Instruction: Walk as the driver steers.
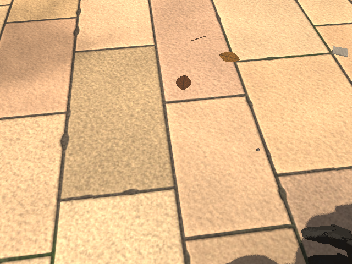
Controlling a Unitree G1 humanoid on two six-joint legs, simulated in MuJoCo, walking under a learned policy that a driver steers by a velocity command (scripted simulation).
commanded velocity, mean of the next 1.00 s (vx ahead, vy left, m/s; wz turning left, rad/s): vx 0.67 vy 0.00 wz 0.90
